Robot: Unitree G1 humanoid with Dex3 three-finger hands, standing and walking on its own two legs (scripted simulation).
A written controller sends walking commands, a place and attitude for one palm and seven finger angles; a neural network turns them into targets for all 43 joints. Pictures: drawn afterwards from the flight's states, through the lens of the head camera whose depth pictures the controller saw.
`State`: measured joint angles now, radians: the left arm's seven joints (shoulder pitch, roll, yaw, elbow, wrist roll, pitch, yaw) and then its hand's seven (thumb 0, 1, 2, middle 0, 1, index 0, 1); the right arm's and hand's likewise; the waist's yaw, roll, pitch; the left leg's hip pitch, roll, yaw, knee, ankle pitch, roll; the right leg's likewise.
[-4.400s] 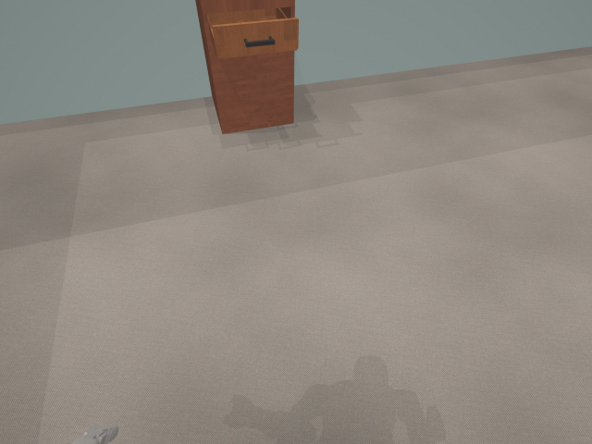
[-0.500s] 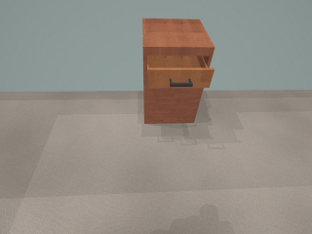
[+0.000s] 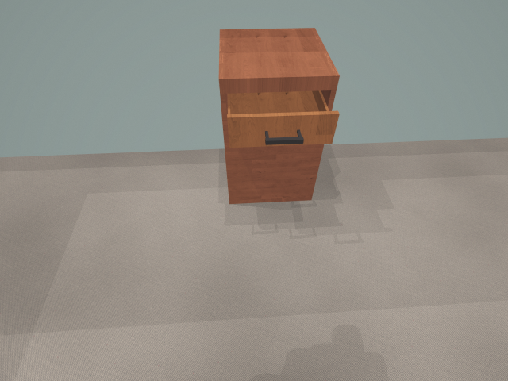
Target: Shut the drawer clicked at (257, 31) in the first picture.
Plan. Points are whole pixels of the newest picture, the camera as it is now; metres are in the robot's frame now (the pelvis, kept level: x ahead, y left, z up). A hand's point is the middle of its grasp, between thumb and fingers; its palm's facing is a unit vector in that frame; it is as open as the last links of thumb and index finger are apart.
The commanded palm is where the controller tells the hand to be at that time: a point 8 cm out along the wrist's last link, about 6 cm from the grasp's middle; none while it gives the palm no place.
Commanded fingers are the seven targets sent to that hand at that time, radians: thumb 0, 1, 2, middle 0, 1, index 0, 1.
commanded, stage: stand and wait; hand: left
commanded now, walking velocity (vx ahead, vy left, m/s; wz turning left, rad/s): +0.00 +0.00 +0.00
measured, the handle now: (283, 137) +0.92 -0.06 -0.20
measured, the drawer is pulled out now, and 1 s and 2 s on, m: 0.15 0.15 0.15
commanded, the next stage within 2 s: look at it before walking up in 0.24 s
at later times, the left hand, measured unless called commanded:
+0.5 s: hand out of the picture -0.02 +0.14 -0.18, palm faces +0.05 -0.98 -0.17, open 7.4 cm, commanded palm none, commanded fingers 0.00 0.90 0.90 -0.20 -0.30 -0.20 -0.30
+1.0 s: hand out of the picture -0.01 +0.14 -0.18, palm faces +0.04 -0.99 -0.16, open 7.4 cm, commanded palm none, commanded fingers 0.00 0.90 0.90 -0.20 -0.30 -0.20 -0.30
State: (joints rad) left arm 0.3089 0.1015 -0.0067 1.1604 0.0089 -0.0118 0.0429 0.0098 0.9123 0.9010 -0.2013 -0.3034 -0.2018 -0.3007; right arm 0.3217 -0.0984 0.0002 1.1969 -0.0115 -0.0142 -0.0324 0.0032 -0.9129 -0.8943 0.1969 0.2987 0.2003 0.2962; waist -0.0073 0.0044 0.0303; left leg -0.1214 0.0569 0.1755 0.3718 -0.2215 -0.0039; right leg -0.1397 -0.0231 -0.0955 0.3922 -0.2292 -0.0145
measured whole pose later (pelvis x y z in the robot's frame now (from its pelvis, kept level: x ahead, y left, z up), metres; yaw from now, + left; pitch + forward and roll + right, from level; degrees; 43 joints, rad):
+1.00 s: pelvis +0.01 -0.01 +0.00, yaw +0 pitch -1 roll +0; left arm 0.31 0.11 0.00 1.15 0.01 -0.02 0.04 0.01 0.91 0.90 -0.20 -0.30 -0.20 -0.30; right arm 0.29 -0.11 0.00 1.18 -0.01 -0.01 -0.04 0.00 -0.91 -0.89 0.20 0.30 0.20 0.30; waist 0.00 0.00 0.04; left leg -0.11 0.07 0.16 0.38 -0.24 -0.02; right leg -0.12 -0.01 -0.11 0.39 -0.25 -0.03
